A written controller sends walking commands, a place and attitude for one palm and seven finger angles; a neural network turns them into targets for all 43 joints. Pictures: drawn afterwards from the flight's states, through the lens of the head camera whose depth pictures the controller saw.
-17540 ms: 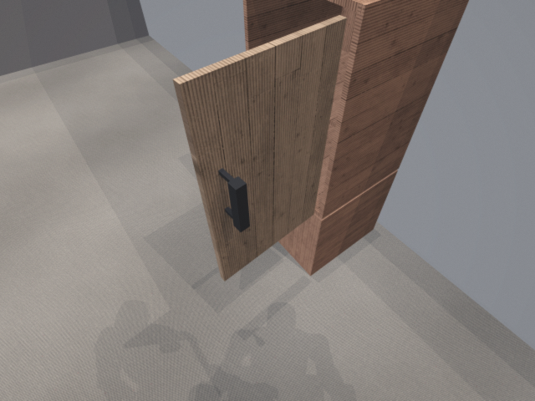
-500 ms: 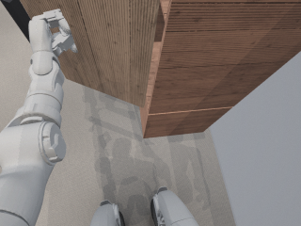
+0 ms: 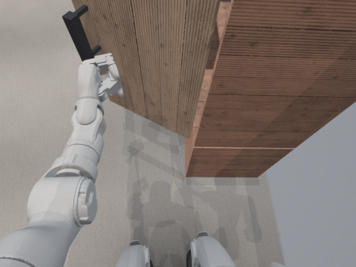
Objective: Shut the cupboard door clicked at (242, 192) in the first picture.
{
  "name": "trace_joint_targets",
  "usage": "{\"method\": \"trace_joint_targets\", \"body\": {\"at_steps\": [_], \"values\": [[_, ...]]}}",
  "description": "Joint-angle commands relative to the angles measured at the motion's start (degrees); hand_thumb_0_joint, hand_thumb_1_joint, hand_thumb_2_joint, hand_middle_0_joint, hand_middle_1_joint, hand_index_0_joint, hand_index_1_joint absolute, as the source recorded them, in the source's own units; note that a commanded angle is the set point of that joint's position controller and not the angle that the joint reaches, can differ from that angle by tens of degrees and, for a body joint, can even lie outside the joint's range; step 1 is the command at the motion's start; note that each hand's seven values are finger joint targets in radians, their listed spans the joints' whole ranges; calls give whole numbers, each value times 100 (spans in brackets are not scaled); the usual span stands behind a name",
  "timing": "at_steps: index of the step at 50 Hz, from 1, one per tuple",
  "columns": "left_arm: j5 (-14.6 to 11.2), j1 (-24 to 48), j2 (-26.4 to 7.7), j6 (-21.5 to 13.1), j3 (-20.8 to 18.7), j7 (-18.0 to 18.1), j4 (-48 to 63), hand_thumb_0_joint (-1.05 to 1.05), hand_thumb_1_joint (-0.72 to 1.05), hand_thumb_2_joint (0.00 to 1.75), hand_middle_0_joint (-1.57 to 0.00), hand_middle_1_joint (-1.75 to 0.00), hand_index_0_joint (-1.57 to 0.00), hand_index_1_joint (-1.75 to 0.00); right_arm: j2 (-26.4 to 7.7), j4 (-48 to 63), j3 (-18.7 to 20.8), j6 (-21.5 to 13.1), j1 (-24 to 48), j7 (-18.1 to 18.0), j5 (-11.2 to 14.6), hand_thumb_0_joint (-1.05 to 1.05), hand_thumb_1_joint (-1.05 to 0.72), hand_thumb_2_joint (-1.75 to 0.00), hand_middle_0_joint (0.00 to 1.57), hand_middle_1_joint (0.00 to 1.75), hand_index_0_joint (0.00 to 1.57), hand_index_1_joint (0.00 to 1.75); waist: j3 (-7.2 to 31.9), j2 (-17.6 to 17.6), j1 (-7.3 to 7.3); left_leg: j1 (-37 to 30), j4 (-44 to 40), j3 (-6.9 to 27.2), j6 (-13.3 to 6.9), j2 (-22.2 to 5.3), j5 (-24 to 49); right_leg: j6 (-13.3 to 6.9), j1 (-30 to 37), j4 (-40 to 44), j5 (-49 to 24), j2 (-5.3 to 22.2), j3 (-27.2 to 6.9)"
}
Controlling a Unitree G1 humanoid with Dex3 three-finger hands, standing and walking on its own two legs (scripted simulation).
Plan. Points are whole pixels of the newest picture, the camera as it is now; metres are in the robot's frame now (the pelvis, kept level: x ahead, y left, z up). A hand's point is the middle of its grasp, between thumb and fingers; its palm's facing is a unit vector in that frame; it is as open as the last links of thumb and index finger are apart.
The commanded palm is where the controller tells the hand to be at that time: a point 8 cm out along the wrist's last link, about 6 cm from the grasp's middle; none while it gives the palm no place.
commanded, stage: draw the hand back to the body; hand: left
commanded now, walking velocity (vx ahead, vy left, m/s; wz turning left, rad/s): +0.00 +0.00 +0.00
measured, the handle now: (85, 35) +0.68 +0.18 +0.07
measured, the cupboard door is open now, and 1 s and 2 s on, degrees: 62 62 62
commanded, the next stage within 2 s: step back with the hand held close in 1.60 s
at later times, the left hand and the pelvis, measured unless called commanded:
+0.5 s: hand (66, 113) +0.39 +0.16 +0.14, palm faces -0.02 -1.00 -0.02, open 3.1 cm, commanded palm +0.34 +0.21 +0.15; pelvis +0.01 +0.01 +0.05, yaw +0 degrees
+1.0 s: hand out of the picture +0.27 +0.24 +0.20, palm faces +0.34 -0.89 -0.31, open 4.4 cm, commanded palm +0.22 +0.28 +0.22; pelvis +0.03 +0.01 +0.08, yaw +1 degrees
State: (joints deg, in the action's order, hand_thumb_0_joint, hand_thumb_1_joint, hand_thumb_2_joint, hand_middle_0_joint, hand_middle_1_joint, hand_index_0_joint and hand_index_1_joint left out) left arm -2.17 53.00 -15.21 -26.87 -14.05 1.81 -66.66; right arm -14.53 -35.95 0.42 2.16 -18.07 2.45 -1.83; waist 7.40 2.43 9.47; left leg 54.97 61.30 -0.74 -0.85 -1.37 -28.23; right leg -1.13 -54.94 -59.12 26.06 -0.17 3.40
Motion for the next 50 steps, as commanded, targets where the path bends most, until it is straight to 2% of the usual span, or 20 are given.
{"method": "trace_joint_targets", "body": {"at_steps": [1, 3, 5, 8, 11, 12, 14, 17, 18, 20, 26, 27, 29, 31, 33, 37, 40, 45, 49, 50], "values": [[-46, 2651, -985, -410, -85, -117, 1081, 0, 90, 90, -130, -150, -130, -150, -906, 161, 305, -74, -1146, -61, -19, 0, -90, -90, 20, 30, 20, 30, 2720, 2, 268, -1597, -524, 246, -40, 142, 2008, 36, 1441, 628, -2262, -137, -254], [-134, 1977, -1240, -394, -410, -197, 1361, 0, 90, 90, -130, -150, -130, -150, -915, 343, 311, -64, -1143, -50, 7, 0, -90, -90, 20, 30, 20, 30, 3128, 155, -100, -1818, -652, 185, -20, 167, 2306, -3, 1912, 624, -2525, -150, -256], [-235, 1397, -1319, -339, -486, -318, 1915, 0, 90, 90, -130, -150, -130, -150, -863, 512, 310, -24, -1072, -50, 71, 0, -90, -90, 20, 30, 20, 30, 3355, 100, -325, -2017, -812, 112, -14, 165, 2601, 2, 2403, 718, -2885, -162, -266], [-432, 413, -1160, -59, -340, -510, 2577, 0, 90, 90, -130, -150, -130, -150, -823, 749, 302, 3, -960, -94, 221, 0, -90, -90, 20, 30, 20, 30, 3007, -282, -432, -1916, -1135, -13, -71, 173, 2435, 22, 3011, 1044, -3066, -195, -288], [-668, 252, -1147, 127, -301, -597, 3343, 0, 90, 90, -130, -150, -130, -150, -801, 795, 307, -32, -779, -204, 324, 0, -90, -90, 20, 30, 20, 30, 2480, -598, -408, -1939, -1470, -87, -112, 177, 1902, 78, 3290, 1455, -2751, -186, -327], [-722, 106, -1142, 134, -266, -624, 3671, 0, 90, 90, -130, -150, -130, -150, -789, 826, 295, -65, -698, -244, 346, 0, -90, -90, 20, 30, 20, 30, 2431, -546, -450, -2049, -1565, -88, -117, 180, 1895, 70, 3382, 1527, -2731, -183, -331], [-795, -116, -963, 133, -44, -699, 4188, 0, 90, 90, -130, -150, -130, -150, -734, 818, 267, -165, -536, -307, 386, 0, -90, -90, 20, 30, 20, 30, 2250, -94, -471, -2478, -1710, -77, -106, 162, 1978, 46, 3281, 1632, -2675, -181, -270], [-866, -642, -738, 244, 224, -845, 4407, 0, 90, 90, -130, -150, -130, -150, -724, 752, 267, -291, -364, -359, 425, 0, -90, -90, 20, 30, 20, 30, 1796, -152, -453, -2766, -1946, -18, -90, 120, 1842, 39, 3121, 1834, -2355, -182, -193], [-889, -940, -710, 312, 277, -899, 4507, 0, 90, 90, -130, -150, -130, -150, -725, 796, 249, -332, -281, -375, 456, 0, -90, -90, 20, 30, 20, 30, 1629, 168, -517, -2887, -2032, -21, -79, 133, 1818, 10, 3069, 1898, -2223, -179, -173], [-979, -1367, -584, 480, 371, -982, 4714, 0, 90, 90, -130, -150, -130, -150, -703, 828, 217, -404, -92, -383, 485, 0, -90, -90, 20, 30, 20, 30, 1449, 75, -583, -3020, -2203, 25, -65, 113, 1754, 8, 3102, 1998, -2089, -156, -108], [-1220, -2374, -851, 980, 89, -1151, 5668, 0, 90, 90, -116, -135, -116, -135, -702, 1086, 134, -557, 442, -460, 543, 0, -90, -90, 20, 30, 20, 30, 1127, -242, -835, -3232, -2561, 63, -68, 122, 1883, 0, 3614, 2223, -2217, -89, -81], [-569, -2493, -1125, 1128, 401, -657, 6227, 0, 90, 90, -113, -132, -113, -132, -545, 1174, 169, -423, 771, -587, 522, 0, -90, -90, 20, 30, 20, 30, 1264, -268, -953, -3551, -2821, 14, -77, 169, 1924, -22, 3964, 2545, -2038, 50, -345], [-446, -2933, -897, 1437, 548, -224, 6697, 0, 90, 90, -108, -126, -108, -126, -495, 1226, 100, -371, 938, -717, 502, 0, -90, -90, 20, 30, 20, 30, 934, -76, -918, -3826, -3058, 18, -87, 121, 1976, -7, 4084, 2786, -2026, 79, -300], [-333, -3153, -930, 1678, 494, 24, 6870, 0, 90, 90, -102, -120, -102, -120, -482, 1172, 46, -340, 1028, -797, 483, 0, -90, -90, 20, 30, 20, 30, 605, -214, -914, -4049, -3285, 54, -83, 87, 2057, -12, 4165, 2984, -2066, 53, -223], [-282, -3415, -942, 1829, 510, 139, 7135, 0, 90, 90, -97, -114, -97, -114, -476, 1154, 9, -336, 1093, -855, 463, 0, -90, -90, 20, 30, 20, 30, 505, -289, -928, -4255, -3476, 64, -93, 77, 2158, -16, 4410, 3181, -2091, 57, -207], [-197, -3814, -864, 2025, 484, 271, 7647, 0, 90, 90, -86, -102, -86, -102, -410, 1117, -93, -397, 1249, -859, 408, 0, -90, -90, 20, 30, 20, 30, 237, 107, -967, -4741, -3814, 87, -33, 57, 2449, -37, 4632, 3463, -2227, 39, -137], [-179, -4346, -880, 2109, 405, 310, 8068, 0, 90, 90, -78, -93, -78, -93, -392, 1129, -134, -460, 1294, -823, 357, 0, -90, -90, 20, 30, 20, 30, 143, 172, -1028, -4931, -3990, 111, -7, 44, 2705, -43, 4880, 3612, -2345, 40, -103], [-185, -5359, -1035, 2194, 34, 336, 8664, 0, 90, 90, -64, -78, -64, -78, -379, 1147, -134, -523, 1385, -750, 277, 0, -90, -90, 20, 30, 20, 30, -5, -33, -1131, -4998, -4105, 85, 8, 38, 3021, -19, 5177, 3765, -2638, 41, -85], [-169, -5884, -1263, 2187, -356, 371, 9257, 0, 90, 90, -53, -66, -53, -66, -361, 1140, -117, -569, 1432, -726, 251, 0, -90, -90, 20, 30, 20, 30, 63, 217, -1198, -5049, -4082, 77, 29, 51, 3347, -13, 5333, 3770, -2838, 64, -96], [-170, -6032, -1313, 2183, -456, 388, 9331, 0, 90, 90, -50, -63, -50, -63, -349, 1120, -106, -594, 1430, -726, 244, 0, -90, -90, 20, 30, 20, 30, 45, 110, -1212, -5054, -4077, 85, 37, 37, 3406, 0, 5323, 3766, -2841, 55, -73]]}}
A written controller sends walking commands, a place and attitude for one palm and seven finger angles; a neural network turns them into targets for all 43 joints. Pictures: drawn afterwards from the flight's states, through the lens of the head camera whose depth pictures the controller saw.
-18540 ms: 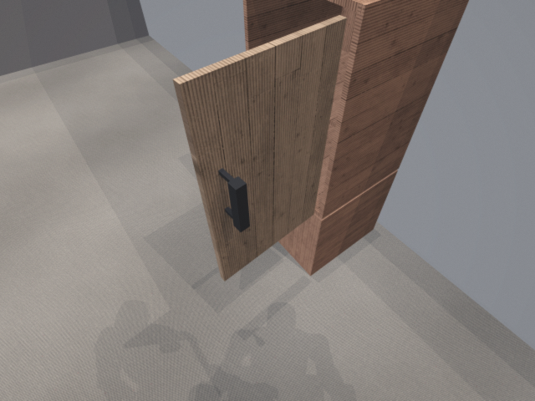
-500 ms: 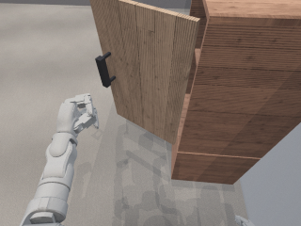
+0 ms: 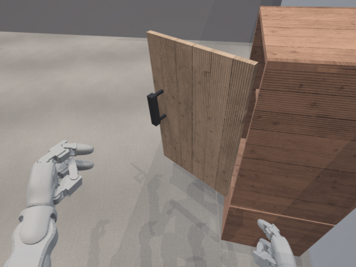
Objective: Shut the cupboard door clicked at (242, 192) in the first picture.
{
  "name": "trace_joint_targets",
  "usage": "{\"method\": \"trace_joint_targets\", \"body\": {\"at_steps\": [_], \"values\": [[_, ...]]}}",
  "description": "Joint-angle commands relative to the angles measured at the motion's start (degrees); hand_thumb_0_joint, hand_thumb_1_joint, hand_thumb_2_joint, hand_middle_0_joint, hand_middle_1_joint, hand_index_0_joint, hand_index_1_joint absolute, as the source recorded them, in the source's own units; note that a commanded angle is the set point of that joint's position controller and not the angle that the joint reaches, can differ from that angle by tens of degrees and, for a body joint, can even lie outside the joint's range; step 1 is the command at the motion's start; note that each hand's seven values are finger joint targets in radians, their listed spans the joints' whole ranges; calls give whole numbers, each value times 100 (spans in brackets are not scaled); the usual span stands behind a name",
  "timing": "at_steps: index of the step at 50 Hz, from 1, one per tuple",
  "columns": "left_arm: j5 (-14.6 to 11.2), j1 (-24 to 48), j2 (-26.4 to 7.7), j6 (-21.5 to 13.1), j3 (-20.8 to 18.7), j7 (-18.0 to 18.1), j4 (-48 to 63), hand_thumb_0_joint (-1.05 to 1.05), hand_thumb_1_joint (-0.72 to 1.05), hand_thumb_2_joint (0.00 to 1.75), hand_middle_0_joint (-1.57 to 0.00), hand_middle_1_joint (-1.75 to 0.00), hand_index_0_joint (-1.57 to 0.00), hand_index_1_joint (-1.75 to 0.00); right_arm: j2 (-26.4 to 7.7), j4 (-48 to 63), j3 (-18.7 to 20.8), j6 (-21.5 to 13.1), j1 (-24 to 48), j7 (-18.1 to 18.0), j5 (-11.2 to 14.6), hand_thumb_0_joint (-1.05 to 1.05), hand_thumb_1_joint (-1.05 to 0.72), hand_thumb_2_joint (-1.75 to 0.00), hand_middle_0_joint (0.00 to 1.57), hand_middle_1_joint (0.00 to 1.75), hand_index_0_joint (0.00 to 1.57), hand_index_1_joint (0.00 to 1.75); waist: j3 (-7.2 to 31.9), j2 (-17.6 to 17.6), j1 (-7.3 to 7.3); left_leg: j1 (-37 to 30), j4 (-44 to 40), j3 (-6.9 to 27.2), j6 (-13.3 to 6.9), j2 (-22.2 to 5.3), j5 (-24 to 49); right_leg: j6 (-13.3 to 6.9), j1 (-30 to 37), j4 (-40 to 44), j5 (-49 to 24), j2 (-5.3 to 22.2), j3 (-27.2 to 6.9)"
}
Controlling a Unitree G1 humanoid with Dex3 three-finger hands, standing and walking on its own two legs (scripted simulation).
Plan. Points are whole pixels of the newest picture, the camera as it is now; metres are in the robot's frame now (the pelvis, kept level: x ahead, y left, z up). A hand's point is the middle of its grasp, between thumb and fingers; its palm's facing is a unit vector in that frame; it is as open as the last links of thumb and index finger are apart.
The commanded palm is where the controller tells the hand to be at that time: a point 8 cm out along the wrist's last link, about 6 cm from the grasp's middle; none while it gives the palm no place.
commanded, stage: draw the hand back to the body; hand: left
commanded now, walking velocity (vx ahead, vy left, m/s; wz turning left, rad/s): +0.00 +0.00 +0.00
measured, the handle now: (158, 107) +0.65 +0.16 -0.01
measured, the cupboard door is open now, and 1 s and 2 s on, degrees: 62 62 62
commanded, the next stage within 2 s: step back with the hand held close in 0.60 s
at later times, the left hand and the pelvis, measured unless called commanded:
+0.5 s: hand (41, 198) +0.18 +0.26 +0.15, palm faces +0.47 -0.79 -0.40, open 7.3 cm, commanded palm +0.13 +0.29 +0.17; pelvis -0.01 -0.01 +0.00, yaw +0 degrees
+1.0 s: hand (36, 196) +0.19 +0.27 +0.15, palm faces +0.39 -0.79 -0.48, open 7.4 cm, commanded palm +0.13 +0.31 +0.17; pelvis -0.02 +0.01 +0.00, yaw -1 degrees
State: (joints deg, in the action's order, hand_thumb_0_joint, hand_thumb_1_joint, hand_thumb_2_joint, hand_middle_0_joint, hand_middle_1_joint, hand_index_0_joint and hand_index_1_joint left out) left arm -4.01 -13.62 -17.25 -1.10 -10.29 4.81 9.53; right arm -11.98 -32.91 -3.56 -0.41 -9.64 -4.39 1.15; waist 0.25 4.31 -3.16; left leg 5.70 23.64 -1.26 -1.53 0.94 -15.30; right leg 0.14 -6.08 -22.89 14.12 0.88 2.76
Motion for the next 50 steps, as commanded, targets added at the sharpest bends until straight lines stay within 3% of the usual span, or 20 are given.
{"method": "trace_joint_targets", "body": {"at_steps": [1, 4, 8, 11, 15, 23, 31, 32, 33, 36, 37, 38, 39, 40, 42, 47, 50], "values": [[16, 474, -1156, -396, -930, 103, 1824, 0, 90, 90, -47, -60, -47, -60, -607, 818, 312, -363, 583, -43, -61, 0, -90, -90, 20, 30, 20, 30, 809, -96, 36, -166, -286, 120, 100, -197, 2213, -116, 449, 130, -1729, -46, -8], [-6, 12, -1223, -402, -1139, 121, 2001, 0, 90, 90, -39, -51, -39, -51, -598, 785, 327, -422, 623, -24, -62, 0, -90, -90, 20, 30, 20, 30, 587, -128, 0, -41, -313, 102, 88, -186, 2002, -104, 406, 186, -1590, -30, -17], [-17, -585, -1498, -488, -1600, 177, 2302, 0, 90, 90, -28, -39, -28, -39, -630, 716, 396, -545, 626, -28, -70, 0, -90, -90, 20, 30, 20, 30, 540, -136, -61, 39, -269, 79, 62, -184, 1927, -90, 392, 199, -1529, -27, -24], [-38, -984, -1513, -560, -1810, 198, 2504, 0, 90, 90, -20, -30, -20, -30, -590, 705, 424, -618, 605, -40, -46, 0, -90, -90, 20, 30, 20, 30, 500, -66, -83, 56, -252, 30, 54, -192, 1882, -71, 330, 165, -1485, -19, -18], [6, -686, -1218, -562, -1458, 198, 2147, 0, 90, 90, -20, -30, -20, -30, -681, 585, 460, -687, 531, -60, -55, 0, -90, -90, 20, 30, 20, 30, 86, -303, 42, 136, -337, 45, 17, -194, 1366, -50, -22, 268, -991, 0, -30], [20, -594, -1535, -670, -1707, 261, 2311, 0, 90, 90, -20, -30, -20, -30, -654, 544, 452, -809, 613, -132, -72, 0, -90, -90, 20, 30, 20, 30, 278, -154, -68, 120, -356, 42, -21, -154, 1081, -68, 106, 347, -704, 6, -111], [7, -763, -1382, -698, -1687, 207, 2296, 0, 90, 90, -20, -30, -20, -30, -589, 552, 435, -826, 601, -84, -69, 0, -90, -90, 20, 30, 20, 30, 161, 39, -62, 139, -362, -12, 18, -176, 1260, -76, 118, 324, -929, -7, -110], [-2, -773, -1383, -687, -1691, 205, 2301, 0, 90, 90, -20, -30, -20, -30, -597, 560, 438, -822, 580, -79, -76, 0, -90, -90, 20, 30, 20, 30, 230, 27, -66, 113, -359, -9, 14, -175, 1306, -75, 145, 311, -977, -7, -106], [-9, -865, -1389, -675, -1702, 193, 2176, 0, 90, 90, -20, -30, -20, -30, -615, 540, 451, -822, 576, -83, -77, 0, -90, -90, 20, 30, 20, 30, 175, -211, -58, 137, -354, -14, 4, -189, 1297, -61, 118, 358, -985, -15, -112], [-14, -821, -1329, -667, -1642, 186, 2161, 0, 90, 90, -20, -30, -20, -30, -608, 568, 454, -792, 600, -83, -65, 0, -90, -90, 20, 30, 20, 30, 128, -134, -52, 137, -372, -31, -9, -184, 1177, -53, 60, 368, -841, -7, -129], [17, -275, -1879, -892, -2185, 254, 2425, 0, 90, 90, -20, -30, -20, -30, -818, 729, 539, -645, 537, -54, -17, 0, -90, -90, 20, 30, 20, 30, -11, -256, 185, 587, 15, 91, -105, -301, 684, -110, -368, 670, -905, 351, -757], [59, -343, -1945, -982, -2244, 267, 2274, 0, 90, 90, -20, -30, -20, -30, -750, 643, 534, -582, 511, -60, -28, 0, -90, -90, 20, 30, 20, 30, -12, -405, 193, 660, 247, 184, -92, -253, 502, -219, -456, 782, -877, 594, -981], [50, -899, -1549, -1007, -1909, 243, 1972, 0, 90, 90, -20, -30, -20, -30, -734, 592, 553, -528, 496, -53, -50, 0, -90, -90, 20, 30, 20, 30, 122, -694, 244, 657, 447, 161, -72, -239, 487, -267, -591, 777, -886, 764, -1014], [49, -1064, -1395, -1026, -1746, 231, 1954, 0, 90, 90, -20, -30, -20, -30, -736, 616, 575, -473, 487, -33, -42, 0, -90, -90, 20, 30, 20, 30, 250, -759, 253, 659, 547, 158, -65, -234, 512, -295, -624, 727, -975, 837, -1028], [39, -1259, -1438, -1091, -1768, 272, 2039, 0, 90, 90, -20, -30, -20, -30, -752, 651, 611, -381, 458, -30, -21, 0, -90, -90, 20, 30, 20, 30, 533, -643, 282, 689, 519, 167, -48, -267, 646, -317, -548, 536, -1095, 875, -927], [9, -1423, -1721, -1116, -2024, 366, 2586, 0, 90, 90, -20, -30, -20, -30, -844, 883, 657, -164, 542, -151, -16, 0, -90, -90, 20, 30, 20, 30, 1052, -180, 275, 597, 145, 334, -31, -542, 2359, -75, -103, -391, -2426, 385, -411], [-1, -1520, -1802, -1072, -2133, 382, 2755, 0, 90, 90, -20, -30, -20, -30, -849, 1015, 661, -63, 518, -195, -20, 0, -90, -90, 20, 30, 20, 30, 1157, -2, 248, 792, 111, 433, -6, -671, 2885, -30, 78, -739, -2602, 255, -351]]}}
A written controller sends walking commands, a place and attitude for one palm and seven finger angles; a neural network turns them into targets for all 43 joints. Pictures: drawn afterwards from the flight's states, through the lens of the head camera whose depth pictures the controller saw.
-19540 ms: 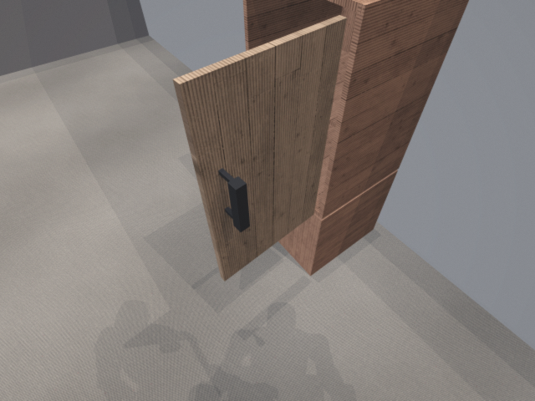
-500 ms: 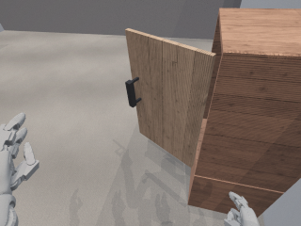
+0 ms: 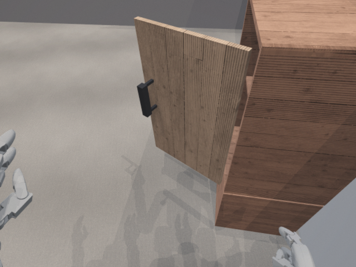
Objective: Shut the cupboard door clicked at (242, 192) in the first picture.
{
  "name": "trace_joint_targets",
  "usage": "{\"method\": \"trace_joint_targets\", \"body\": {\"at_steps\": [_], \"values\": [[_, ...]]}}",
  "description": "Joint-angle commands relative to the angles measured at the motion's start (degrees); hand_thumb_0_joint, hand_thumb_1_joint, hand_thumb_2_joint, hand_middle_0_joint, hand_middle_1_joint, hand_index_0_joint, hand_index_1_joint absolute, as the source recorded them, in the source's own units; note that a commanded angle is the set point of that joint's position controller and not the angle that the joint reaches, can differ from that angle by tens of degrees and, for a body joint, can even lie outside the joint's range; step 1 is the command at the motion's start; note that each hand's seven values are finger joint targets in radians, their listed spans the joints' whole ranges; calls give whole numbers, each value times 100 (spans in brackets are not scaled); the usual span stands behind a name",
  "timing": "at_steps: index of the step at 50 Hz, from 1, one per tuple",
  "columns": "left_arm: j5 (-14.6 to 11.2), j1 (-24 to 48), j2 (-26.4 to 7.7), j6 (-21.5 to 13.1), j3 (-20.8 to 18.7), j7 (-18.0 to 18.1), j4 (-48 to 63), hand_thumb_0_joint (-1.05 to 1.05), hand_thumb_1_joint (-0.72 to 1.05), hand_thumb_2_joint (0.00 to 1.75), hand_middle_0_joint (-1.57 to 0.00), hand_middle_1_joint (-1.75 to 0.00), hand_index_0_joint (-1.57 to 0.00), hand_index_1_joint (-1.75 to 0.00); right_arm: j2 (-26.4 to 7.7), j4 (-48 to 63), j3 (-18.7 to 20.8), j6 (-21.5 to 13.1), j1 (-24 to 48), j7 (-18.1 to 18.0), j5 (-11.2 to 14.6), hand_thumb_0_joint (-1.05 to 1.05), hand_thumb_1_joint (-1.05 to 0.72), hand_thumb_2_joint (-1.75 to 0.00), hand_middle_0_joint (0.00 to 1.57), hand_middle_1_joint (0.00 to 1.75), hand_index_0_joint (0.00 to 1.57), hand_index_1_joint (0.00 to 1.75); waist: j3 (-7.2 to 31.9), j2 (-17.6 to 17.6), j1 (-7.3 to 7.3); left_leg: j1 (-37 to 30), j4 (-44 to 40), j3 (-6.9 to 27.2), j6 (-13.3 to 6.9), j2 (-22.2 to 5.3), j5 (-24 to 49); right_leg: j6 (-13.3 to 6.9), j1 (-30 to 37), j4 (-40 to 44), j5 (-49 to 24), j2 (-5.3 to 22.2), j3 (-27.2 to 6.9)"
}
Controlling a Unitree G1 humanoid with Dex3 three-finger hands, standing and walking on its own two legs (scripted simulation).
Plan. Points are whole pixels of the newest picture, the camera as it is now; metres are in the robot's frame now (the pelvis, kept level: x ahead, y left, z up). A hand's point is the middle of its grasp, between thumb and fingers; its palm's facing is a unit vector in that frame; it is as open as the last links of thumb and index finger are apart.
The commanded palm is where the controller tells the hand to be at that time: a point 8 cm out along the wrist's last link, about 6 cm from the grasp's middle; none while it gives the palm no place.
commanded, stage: step back with the hand held close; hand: left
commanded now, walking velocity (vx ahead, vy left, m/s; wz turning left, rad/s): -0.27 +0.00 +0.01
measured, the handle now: (148, 97) +0.66 +0.16 -0.01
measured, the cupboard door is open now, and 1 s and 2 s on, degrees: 62 62 62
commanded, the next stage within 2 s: stop stepping back and stand still in 1.42 s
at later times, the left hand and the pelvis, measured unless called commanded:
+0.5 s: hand out of the picture +0.13 +0.28 +0.16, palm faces +0.49 -0.75 -0.44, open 7.4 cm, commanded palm +0.07 +0.31 +0.18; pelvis -0.07 +0.01 -0.02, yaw +0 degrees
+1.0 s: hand out of the picture +0.08 +0.26 +0.17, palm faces +0.45 -0.78 -0.44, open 7.4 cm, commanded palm +0.02 +0.30 +0.18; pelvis -0.12 +0.00 -0.01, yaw +1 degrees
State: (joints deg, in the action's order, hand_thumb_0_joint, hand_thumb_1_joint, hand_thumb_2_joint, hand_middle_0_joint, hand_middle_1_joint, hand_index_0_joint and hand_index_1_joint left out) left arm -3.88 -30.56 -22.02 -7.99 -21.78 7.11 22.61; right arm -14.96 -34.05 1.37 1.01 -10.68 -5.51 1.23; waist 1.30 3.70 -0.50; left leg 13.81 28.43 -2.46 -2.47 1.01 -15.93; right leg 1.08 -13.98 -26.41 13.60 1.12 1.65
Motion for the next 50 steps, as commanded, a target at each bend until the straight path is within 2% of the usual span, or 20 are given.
{"method": "trace_joint_targets", "body": {"at_steps": [1, 5, 8, 17, 18, 21, 23, 24, 28, 29, 31, 34, 37, 40, 42, 44, 46, 47, 48, 50], "values": [[-20, 117, -1329, -367, -1007, 160, 1447, 0, 90, 90, -20, -30, -20, -30, -552, 1158, 176, -176, 587, -83, -30, 0, -90, -90, 20, 30, 20, 30, 1056, 1, -12, 82, -363, 546, 82, -697, 2898, -114, 900, -425, -2578, 225, -248], [-15, -41, -1245, -354, -989, 170, 1342, 0, 90, 90, -20, -30, -20, -30, -578, 1217, 185, -123, 550, -68, -21, 0, -90, -90, 20, 30, 20, 30, 847, -116, 14, 739, -511, 657, 16, -762, 1892, -113, 945, -480, -2111, 225, -358], [41, 28, -1352, -422, -1122, 191, 1474, 0, 90, 90, -20, -30, -20, -30, -654, 1238, 205, -175, 586, -73, -39, 0, -90, -90, 20, 30, 20, 30, 725, 205, -7, 1392, -802, 815, -111, -842, 873, -54, 1163, -645, -1650, 88, -340], [175, 401, -1116, -671, -1041, 204, 1638, 0, 90, 90, -20, -30, -20, -30, -650, 1223, 167, -439, 421, -56, -54, 0, -90, -90, 20, 30, 20, 30, 314, 401, 73, 3066, -1193, 1100, -378, -1034, -1846, -6, 1634, -1272, -972, -64, -369], [214, 526, -1238, -704, -1146, 206, 1649, 0, 90, 90, -20, -30, -20, -30, -686, 1197, 177, -471, 430, -63, -65, 0, -90, -90, 20, 30, 20, 30, 296, 389, 68, 3191, -1244, 1170, -392, -1047, -2082, 1, 1675, -1300, -852, -99, -372], [245, 642, -1081, -770, -1015, 210, 1683, 0, 90, 90, -20, -30, -20, -30, -663, 1165, 167, -559, 345, -46, -68, 0, -90, -90, 20, 30, 20, 30, 271, 294, 86, 3315, -1080, 1139, -403, -1022, -2344, -26, 1589, -1366, -624, -71, -440], [278, 718, -1209, -798, -1127, 223, 1669, 0, 90, 90, -20, -30, -20, -30, -685, 1117, 182, -610, 339, -41, -88, 0, -90, -90, 20, 30, 20, 30, 249, 149, 82, 3272, -888, 1090, -382, -925, -2429, -61, 1420, -1177, -394, -4, -595], [270, 711, -1069, -819, -1008, 219, 1697, 0, 90, 90, -20, -30, -20, -30, -627, 1113, 162, -633, 290, -29, -83, 0, -90, -90, 20, 30, 20, 30, 249, 19, 97, 3164, -750, 1026, -336, -836, -2360, -100, 1265, -1042, -267, 72, -659], [276, 744, -1296, -885, -1129, 284, 1638, 0, 90, 90, -20, -30, -20, -30, -604, 1010, 193, -662, 288, 31, -143, 0, -90, -90, 20, 30, 20, 30, 62, -541, 113, 2439, 267, 767, -106, -415, -1941, -439, -42, 175, 1049, 667, -1536], [238, 701, -1175, -915, -969, 293, 1712, 0, 90, 90, -20, -30, -20, -30, -490, 971, 136, -663, 263, 63, -138, 0, -90, -90, 20, 30, 20, 30, 132, -684, 142, 2069, 386, 755, -26, -341, -1538, -530, -342, 328, 1053, 835, -1507], [200, 452, -1289, -969, -1056, 354, 1725, 0, 90, 90, -20, -30, -20, -30, -478, 916, 144, -648, 258, 86, -135, 0, -90, -90, 20, 30, 20, 30, 338, -637, 156, 1610, 395, 692, 9, -325, -1193, -520, -575, 438, 985, 849, -1336], [205, 142, -1340, -1048, -1218, 399, 1748, 0, 90, 90, -20, -30, -20, -30, -536, 936, 153, -666, 295, 41, -112, 0, -90, -90, 20, 30, 20, 30, 473, -146, 147, 2100, -397, 992, -141, -624, -1541, -265, 76, -117, 676, 371, -781], [297, 211, -1275, -1129, -1351, 364, 1864, 0, 90, 90, -20, -30, -20, -30, -670, 998, 206, -776, 394, -16, -98, 0, -90, -90, 20, 30, 20, 30, 534, 957, 77, 3703, -1660, 1801, -514, -1447, -2667, 19, 1694, -1877, -298, -442, -224], [315, 117, -1315, -1148, -1432, 257, 1691, 0, 90, 90, -20, -30, -20, -30, -669, 948, 278, -886, 423, -15, -157, 0, -90, -90, 20, 30, 20, 30, 401, 708, 37, 3780, -1618, 1996, -636, -1694, -2475, 28, 1727, -2139, 50, -632, -361], [189, 3, -1172, -1175, -1263, 205, 1701, 0, 90, 90, -20, -30, -20, -30, -600, 820, 247, -959, 345, 19, -176, 0, -90, -90, 20, 30, 20, 30, 414, 358, 69, 2755, -1016, 1672, -474, -1402, -1056, -72, 1108, -1278, -534, -490, -484], [130, 123, -1130, -1220, -1055, 189, 1803, 0, 90, 90, -20, -30, -20, -30, -548, 676, 202, -999, 385, 39, -181, 0, -90, -90, 20, 30, 20, 30, 733, 232, 108, 1808, -543, 1285, -257, -1124, 535, -141, 729, -773, -1404, -218, -771], [103, 335, -1189, -1214, -1009, 218, 1844, 0, 90, 90, -20, -30, -20, -30, -526, 602, 217, -985, 392, 23, -188, 0, -90, -90, 20, 30, 20, 30, 1129, 401, 108, 1227, -363, 981, -134, -1025, 1126, -137, 538, -712, -1834, -67, -917], [83, 342, -1194, -1185, -935, 226, 1876, 0, 90, 90, -20, -30, -20, -30, -484, 577, 235, -967, 348, 31, -146, 0, -90, -90, 20, 30, 20, 30, 1436, 125, 125, 706, -141, 790, -38, -914, 1469, -106, 331, -586, -1949, -23, -935], [72, 284, -1341, -1147, -1019, 237, 1929, 0, 90, 90, -20, -30, -20, -30, -482, 582, 246, -938, 373, 34, -144, 0, -90, -90, 20, 30, 20, 30, 1529, -31, 130, 454, -53, 719, 9, -839, 1391, -102, 174, -442, -1900, 38, -992], [60, 156, -1407, -1114, -1080, 234, 1963, 0, 90, 90, -20, -30, -20, -30, -429, 694, 234, -850, 474, 34, -119, 0, -90, -90, 20, 30, 20, 30, 1411, -231, 147, 656, -11, 636, 51, -724, 570, -157, 32, -165, -1213, 138, -1110]]}}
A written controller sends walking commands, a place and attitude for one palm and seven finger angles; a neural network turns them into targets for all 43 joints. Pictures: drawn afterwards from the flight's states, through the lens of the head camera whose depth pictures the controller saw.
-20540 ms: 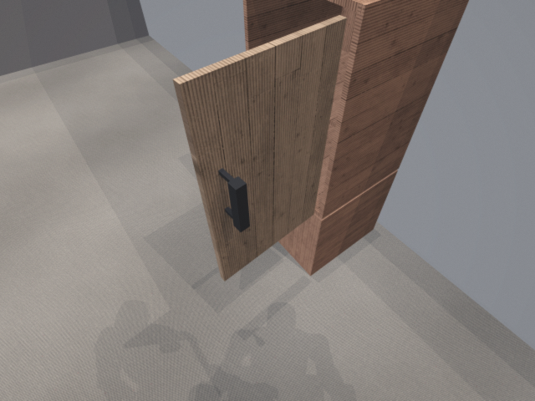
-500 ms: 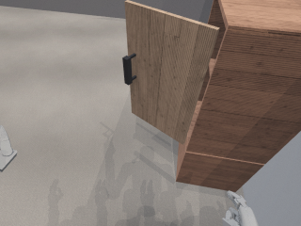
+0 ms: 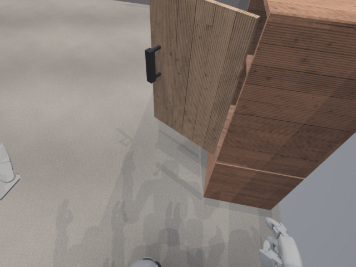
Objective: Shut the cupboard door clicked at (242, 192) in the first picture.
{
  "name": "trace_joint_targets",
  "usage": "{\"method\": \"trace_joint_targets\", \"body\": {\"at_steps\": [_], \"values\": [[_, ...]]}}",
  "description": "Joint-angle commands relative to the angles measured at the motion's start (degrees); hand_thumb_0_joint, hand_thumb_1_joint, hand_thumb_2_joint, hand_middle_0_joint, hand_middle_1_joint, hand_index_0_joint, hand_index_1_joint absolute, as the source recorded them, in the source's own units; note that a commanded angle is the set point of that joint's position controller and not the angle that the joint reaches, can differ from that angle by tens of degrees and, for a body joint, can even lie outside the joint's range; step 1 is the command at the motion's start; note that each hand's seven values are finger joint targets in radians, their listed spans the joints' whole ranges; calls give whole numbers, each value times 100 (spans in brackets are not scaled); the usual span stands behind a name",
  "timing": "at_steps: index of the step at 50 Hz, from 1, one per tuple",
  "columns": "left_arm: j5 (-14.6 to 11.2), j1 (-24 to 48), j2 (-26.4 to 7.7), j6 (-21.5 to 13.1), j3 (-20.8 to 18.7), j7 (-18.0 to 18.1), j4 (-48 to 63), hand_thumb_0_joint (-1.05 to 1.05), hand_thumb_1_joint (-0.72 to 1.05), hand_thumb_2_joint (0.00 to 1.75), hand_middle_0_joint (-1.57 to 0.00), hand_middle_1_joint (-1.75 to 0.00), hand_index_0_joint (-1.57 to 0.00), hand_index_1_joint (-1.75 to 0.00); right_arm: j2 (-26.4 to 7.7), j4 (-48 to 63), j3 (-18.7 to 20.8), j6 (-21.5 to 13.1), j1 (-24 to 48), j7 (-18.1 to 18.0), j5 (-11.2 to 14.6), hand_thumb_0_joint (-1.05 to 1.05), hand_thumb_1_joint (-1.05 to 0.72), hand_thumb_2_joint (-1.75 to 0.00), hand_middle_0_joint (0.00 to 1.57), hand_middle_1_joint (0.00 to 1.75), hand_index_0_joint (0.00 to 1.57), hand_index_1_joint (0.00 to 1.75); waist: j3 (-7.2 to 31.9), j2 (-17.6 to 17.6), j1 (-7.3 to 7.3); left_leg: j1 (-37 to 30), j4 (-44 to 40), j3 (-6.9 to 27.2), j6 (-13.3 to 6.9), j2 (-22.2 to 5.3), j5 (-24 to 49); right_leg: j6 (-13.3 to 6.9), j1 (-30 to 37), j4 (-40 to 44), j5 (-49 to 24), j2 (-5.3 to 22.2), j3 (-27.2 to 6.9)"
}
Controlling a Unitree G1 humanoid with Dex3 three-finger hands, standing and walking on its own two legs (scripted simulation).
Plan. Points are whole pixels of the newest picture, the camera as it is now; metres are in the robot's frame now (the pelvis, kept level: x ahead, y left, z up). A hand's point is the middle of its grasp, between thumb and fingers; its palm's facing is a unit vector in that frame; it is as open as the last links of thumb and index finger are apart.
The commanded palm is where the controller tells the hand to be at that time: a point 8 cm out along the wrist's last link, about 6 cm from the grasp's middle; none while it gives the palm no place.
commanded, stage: step back with the hand held close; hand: left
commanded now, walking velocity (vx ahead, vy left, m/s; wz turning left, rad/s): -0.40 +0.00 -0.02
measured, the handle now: (154, 64) +0.79 +0.15 +0.01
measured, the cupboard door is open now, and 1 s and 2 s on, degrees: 62 62 62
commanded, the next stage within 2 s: stop stepping back and stand still in 0.42 s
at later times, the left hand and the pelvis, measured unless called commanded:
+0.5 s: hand out of the picture +0.12 +0.30 +0.18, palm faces +0.43 -0.82 -0.37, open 7.5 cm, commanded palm +0.07 +0.33 +0.19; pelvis -0.08 +0.03 +0.01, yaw -2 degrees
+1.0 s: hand out of the picture +0.01 +0.31 +0.20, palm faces +0.36 -0.86 -0.37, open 7.5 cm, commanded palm -0.06 +0.37 +0.19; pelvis -0.21 +0.07 -0.03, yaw -2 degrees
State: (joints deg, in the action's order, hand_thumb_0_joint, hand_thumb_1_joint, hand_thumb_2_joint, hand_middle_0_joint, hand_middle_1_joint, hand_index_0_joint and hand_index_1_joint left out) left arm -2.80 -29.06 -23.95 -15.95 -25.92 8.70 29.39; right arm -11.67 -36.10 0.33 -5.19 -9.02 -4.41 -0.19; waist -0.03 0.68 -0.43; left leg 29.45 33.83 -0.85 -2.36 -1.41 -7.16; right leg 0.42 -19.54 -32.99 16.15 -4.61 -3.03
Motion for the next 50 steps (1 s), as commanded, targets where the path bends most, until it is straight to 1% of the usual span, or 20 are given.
{"method": "trace_joint_targets", "body": {"at_steps": [1, 7, 10, 13, 14, 20, 26, 28, 33, 37, 39, 41, 42, 43, 45, 46, 47, 48, 49, 50], "values": [[-44, -14, -1280, -312, -729, 73, 1256, 0, 90, 90, -20, -30, -20, -30, -749, 960, 324, -178, 351, -73, 21, 0, -90, -90, 20, 30, 20, 30, 1274, -13, 170, -729, -453, 424, 59, -364, -983, -162, 342, 781, -943, 846, -848], [16, -42, -1337, -181, -700, 226, 821, 0, 90, 90, -20, -30, -20, -30, -602, 904, 263, 113, 257, -55, -15, 0, -90, -90, 20, 30, 20, 30, 458, -687, 257, -1284, 898, 259, 312, 124, -1084, -692, -1407, 1861, 212, 1749, -1230], [37, 192, -1235, -224, -565, 200, 809, 0, 90, 90, -20, -30, -20, -30, -790, 982, 249, 92, 283, -129, 13, 0, -90, -90, 20, 30, 20, 30, 107, 131, 242, -830, -890, 789, 105, -324, -866, -195, -865, 1203, 239, 696, -301], [111, 274, -1207, -363, -751, 69, 846, 0, 90, 90, -20, -30, -20, -30, -1045, 1131, 316, -147, 534, -196, 20, 0, -90, -90, 20, 30, 20, 30, 508, 1780, 75, 1688, -3251, 2480, -537, -1719, -4210, 103, 2003, -1349, 216, -366, 214], [103, 193, -1159, -320, -789, 22, 877, 0, 90, 90, -20, -30, -20, -30, -978, 1053, 351, -180, 395, -188, -63, 0, -90, -90, 20, 30, 20, 30, 640, 1550, 65, 1545, -3184, 2505, -588, -1852, -3869, 68, 1908, -1832, 304, -281, 94], [-162, -8, -927, -165, -324, 47, 1496, 0, 90, 90, -20, -30, -20, -30, -715, 718, 289, -427, 313, 36, -104, 0, -90, -90, 20, 30, 20, 30, 1284, 1300, 18, -1238, -2564, 1282, -39, -1374, -1592, -125, 682, -53, 1433, -9, 394], [-143, 637, -1384, -293, -595, 34, 1540, 0, 90, 90, -20, -30, -20, -30, -710, 435, 275, -303, 79, 6, -216, 0, -90, -90, 20, 30, 20, 30, 1748, 896, 98, -2780, -1243, 467, 513, -1005, 1355, -395, 282, 1644, 161, 524, -2], [-175, 295, -1587, -234, -920, 61, 1501, 0, 90, 90, -20, -30, -20, -30, -710, 580, 264, -375, 231, 22, -218, 0, -90, -90, 20, 30, 20, 30, 2155, 933, 7, -2883, -1249, 233, 595, -758, 444, -385, 378, 1530, 489, 501, 266], [-346, -946, -1690, 260, -1286, 77, 1354, 0, 90, 90, -20, -30, -20, -30, -674, 897, 191, -92, 227, -119, -81, 0, -90, -90, 20, 30, 20, 30, 940, -73, 197, -2845, 632, -8, 627, 12, -1159, -917, -1752, 1950, 2352, 1181, 16], [-154, 782, -1279, 491, -619, 158, 905, 0, 90, 90, -20, -30, -20, -30, -746, 633, 168, 58, 15, -215, -22, 0, -90, -90, 20, 30, 20, 30, -476, -819, 444, -2045, 1679, 405, 516, -99, -1257, -907, -2733, 1788, 2983, 1580, -65], [-37, 2014, -1176, 530, -242, 158, 715, 0, 90, 90, -20, -30, -20, -30, -888, 536, 166, -13, -42, -261, 4, 0, -90, -90, 20, 30, 20, 30, -918, -337, 563, -1809, 1243, 839, 473, -263, -1886, -673, -2942, 777, 3182, 1389, 452], [-29, 2611, -1045, 550, -61, 130, 741, 0, 90, 90, -20, -30, -20, -30, -979, 662, 134, -134, 68, -239, -22, 0, -90, -90, 20, 30, 20, 30, -805, 1462, 459, -571, -1465, 2007, 553, -378, -3927, -320, -1565, -971, 2943, 317, 955], [-62, 2666, -1053, 509, -137, 129, 946, 0, 90, 90, -20, -30, -20, -30, -1029, 784, 149, -255, 208, -199, -36, 0, -90, -90, 20, 30, 20, 30, -492, 2708, 253, 385, -3369, 2838, 1027, -652, -5270, -206, -84, -2384, 2578, -516, 1125], [-77, 2726, -1447, 420, -358, 58, 1389, 0, 90, 90, -20, -30, -20, -30, -923, 817, 181, -390, 287, -116, -28, 0, -90, -90, 20, 30, 20, 30, -223, 2898, 53, 664, -4034, 3056, 1632, -740, -5393, -179, 585, -3057, 2249, -757, 983], [-181, 1500, -1665, 350, -769, -131, 1914, 0, 90, 90, -20, -30, -20, -30, -703, 982, 368, -562, 503, 156, -97, 0, -90, -90, 20, 30, 20, 30, 834, 2968, -375, 1051, -3922, 866, 2246, -247, -3887, -237, 2184, -3258, 2309, -1070, 1705], [-286, 192, -1660, 275, -967, -183, 1800, 0, 90, 90, -20, -30, -20, -30, -548, 951, 405, -525, 366, 251, -73, 0, -90, -90, 20, 30, 20, 30, 1296, 2505, -490, 779, -2733, -329, 2068, 216, -2796, -445, 2673, -2073, 2414, -925, 1834], [-294, -939, -1752, 148, -1191, -146, 1896, 0, 90, 90, -20, -30, -20, -30, -379, 972, 336, -457, 112, 364, 113, 0, -90, -90, 20, 30, 20, 30, 1357, 793, -518, 396, 579, -1176, 1610, 853, -2080, -972, 1943, 123, 2654, 18, 997], [-282, -1656, -1937, 156, -1536, -119, 2003, 0, 90, 90, -20, -30, -20, -30, -397, 998, 417, -366, 14, 409, 315, 0, -90, -90, 20, 30, 20, 30, 486, -2700, -360, -197, 5397, 94, 1028, 836, -2276, -1462, -1670, 1860, 3027, 2354, -2094], [-403, -421, -1876, 221, -1460, -204, 2740, 0, 90, 90, -20, -30, -20, -30, -620, 819, 458, -208, 35, 354, 95, 0, -90, -90, 20, 30, 20, 30, -38, -1552, 263, 1103, 6453, 707, 363, 577, -1797, -1474, -2479, 2182, 2680, 2490, -1993], [-376, -58, -2232, 119, -1869, -126, 2339, 0, 90, 90, -20, -30, -20, -30, -266, 939, 155, -244, 75, 321, 13, 0, -90, -90, 20, 30, 20, 30, 295, -518, 169, 1121, 5763, 648, 428, -43, -1527, -1233, -1664, 2198, 3105, 2424, -1922]]}}
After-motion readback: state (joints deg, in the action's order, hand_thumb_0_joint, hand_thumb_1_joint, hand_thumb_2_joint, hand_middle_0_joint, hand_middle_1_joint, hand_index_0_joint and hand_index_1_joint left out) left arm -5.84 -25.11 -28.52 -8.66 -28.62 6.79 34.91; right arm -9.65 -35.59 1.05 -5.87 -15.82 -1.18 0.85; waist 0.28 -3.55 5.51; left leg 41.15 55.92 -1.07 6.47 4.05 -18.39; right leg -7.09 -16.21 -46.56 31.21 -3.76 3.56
